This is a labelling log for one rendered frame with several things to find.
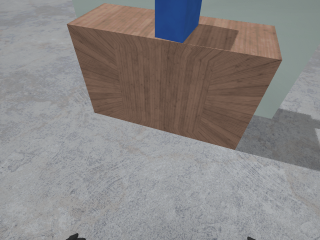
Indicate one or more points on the carton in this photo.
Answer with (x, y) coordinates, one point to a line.
(175, 20)

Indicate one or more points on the pedestal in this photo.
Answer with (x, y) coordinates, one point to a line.
(206, 88)

